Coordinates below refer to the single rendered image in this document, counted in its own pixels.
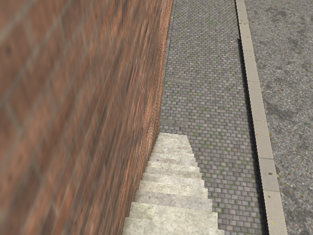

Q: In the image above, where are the stairs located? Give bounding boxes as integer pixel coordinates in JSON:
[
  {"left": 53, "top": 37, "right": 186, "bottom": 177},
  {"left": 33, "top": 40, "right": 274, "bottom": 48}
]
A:
[{"left": 122, "top": 132, "right": 225, "bottom": 235}]

